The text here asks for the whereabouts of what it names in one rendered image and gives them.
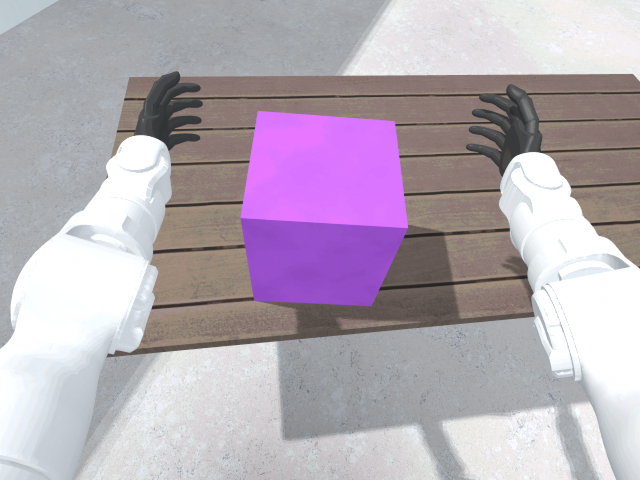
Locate robot left hand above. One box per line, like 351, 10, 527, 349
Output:
134, 71, 203, 151

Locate right robot forearm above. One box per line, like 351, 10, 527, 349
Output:
499, 152, 640, 293

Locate robot right upper arm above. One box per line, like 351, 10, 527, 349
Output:
531, 267, 640, 480

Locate robot right hand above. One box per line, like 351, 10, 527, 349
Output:
466, 84, 542, 177

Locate table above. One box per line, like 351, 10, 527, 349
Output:
106, 74, 640, 357

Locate carton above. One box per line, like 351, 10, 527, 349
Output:
240, 111, 408, 306

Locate left robot forearm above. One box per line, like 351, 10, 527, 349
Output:
11, 135, 172, 330

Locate robot left upper arm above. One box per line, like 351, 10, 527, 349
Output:
0, 234, 158, 480

